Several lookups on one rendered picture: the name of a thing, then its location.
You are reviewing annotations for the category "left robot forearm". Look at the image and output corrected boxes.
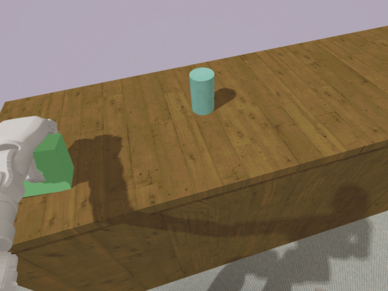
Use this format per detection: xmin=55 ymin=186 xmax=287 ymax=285
xmin=0 ymin=140 xmax=33 ymax=252

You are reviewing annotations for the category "sponge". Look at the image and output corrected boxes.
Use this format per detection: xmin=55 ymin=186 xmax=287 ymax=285
xmin=23 ymin=133 xmax=74 ymax=197

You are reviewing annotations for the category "table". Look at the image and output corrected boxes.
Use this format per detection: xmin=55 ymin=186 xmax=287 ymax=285
xmin=0 ymin=26 xmax=388 ymax=291

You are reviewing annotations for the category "left robot hand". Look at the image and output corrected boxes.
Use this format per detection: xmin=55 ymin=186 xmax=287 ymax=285
xmin=0 ymin=116 xmax=58 ymax=183

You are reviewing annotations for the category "left robot upper arm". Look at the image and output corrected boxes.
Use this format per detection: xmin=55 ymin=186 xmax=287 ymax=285
xmin=0 ymin=251 xmax=18 ymax=291

